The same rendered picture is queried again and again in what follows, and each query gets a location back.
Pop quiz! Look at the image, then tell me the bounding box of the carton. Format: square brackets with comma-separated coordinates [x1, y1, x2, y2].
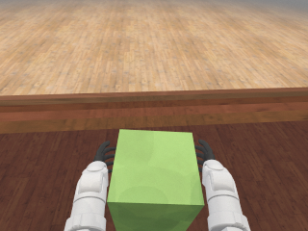
[107, 129, 205, 231]

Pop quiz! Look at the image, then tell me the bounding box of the left robot hand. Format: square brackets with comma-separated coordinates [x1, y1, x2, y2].
[93, 141, 116, 173]

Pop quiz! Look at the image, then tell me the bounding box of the right robot forearm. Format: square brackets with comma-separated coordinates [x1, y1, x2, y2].
[202, 160, 251, 231]

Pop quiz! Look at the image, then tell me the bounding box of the right robot hand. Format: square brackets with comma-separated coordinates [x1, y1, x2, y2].
[194, 139, 216, 172]

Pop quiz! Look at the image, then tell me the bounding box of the left robot forearm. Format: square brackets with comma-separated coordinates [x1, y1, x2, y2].
[64, 161, 109, 231]

